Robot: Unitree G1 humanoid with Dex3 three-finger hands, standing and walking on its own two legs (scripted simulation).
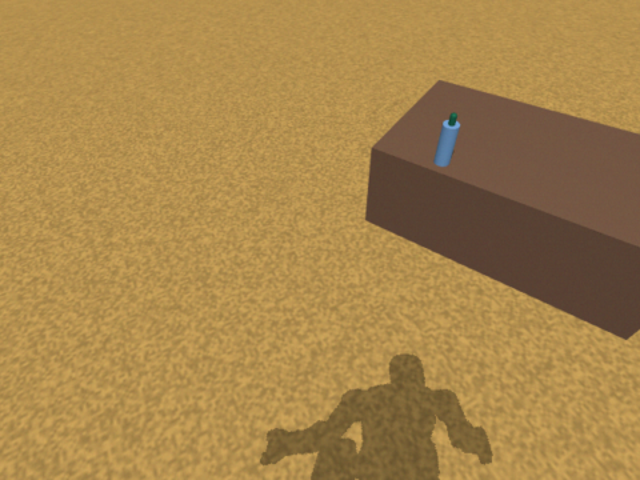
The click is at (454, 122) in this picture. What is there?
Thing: necked bottle
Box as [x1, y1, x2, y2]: [434, 113, 459, 166]
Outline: 455,113 452,113 449,119 444,121 442,125 434,158 434,162 440,166 444,166 449,163 459,127 459,123 455,120
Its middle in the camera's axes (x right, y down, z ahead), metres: +0.43 -0.36 +1.30
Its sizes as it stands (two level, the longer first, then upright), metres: 0.055 0.055 0.191
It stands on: a support 0.39 m high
